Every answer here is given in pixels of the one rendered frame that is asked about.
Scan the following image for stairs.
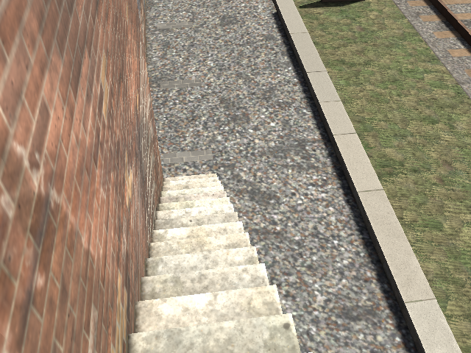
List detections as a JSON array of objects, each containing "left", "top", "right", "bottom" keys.
[{"left": 128, "top": 173, "right": 313, "bottom": 353}]

